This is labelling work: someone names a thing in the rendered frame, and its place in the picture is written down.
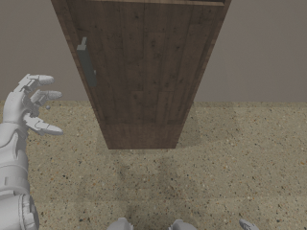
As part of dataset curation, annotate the handle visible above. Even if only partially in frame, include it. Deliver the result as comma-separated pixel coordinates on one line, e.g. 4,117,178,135
77,36,97,87

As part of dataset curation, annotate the left robot hand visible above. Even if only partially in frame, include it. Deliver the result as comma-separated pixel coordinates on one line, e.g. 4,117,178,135
2,74,63,136

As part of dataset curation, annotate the right robot shin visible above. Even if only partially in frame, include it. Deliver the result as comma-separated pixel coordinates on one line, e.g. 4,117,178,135
173,219,183,224

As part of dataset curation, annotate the left robot upper arm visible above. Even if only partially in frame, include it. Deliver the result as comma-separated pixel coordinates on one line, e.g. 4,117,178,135
0,194,39,230

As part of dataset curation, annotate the left robot thigh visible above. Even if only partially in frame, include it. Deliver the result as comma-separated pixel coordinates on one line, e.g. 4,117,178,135
107,220,134,230

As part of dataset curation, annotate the right robot hand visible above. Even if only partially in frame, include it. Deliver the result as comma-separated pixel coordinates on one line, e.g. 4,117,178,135
239,218,259,230

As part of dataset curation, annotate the robot left forearm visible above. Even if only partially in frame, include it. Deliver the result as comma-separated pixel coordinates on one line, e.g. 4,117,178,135
0,123,31,200

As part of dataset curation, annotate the cupboard door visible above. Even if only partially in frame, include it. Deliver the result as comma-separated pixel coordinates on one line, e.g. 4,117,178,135
57,0,224,125

